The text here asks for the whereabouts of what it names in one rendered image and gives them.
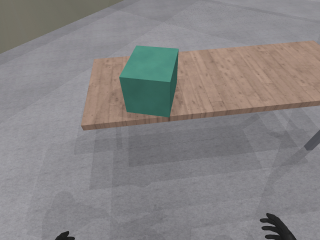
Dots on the robot right hand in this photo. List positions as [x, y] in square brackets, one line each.
[281, 228]

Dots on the table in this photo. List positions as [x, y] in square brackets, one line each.
[215, 82]

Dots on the carton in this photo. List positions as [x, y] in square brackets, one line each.
[148, 80]

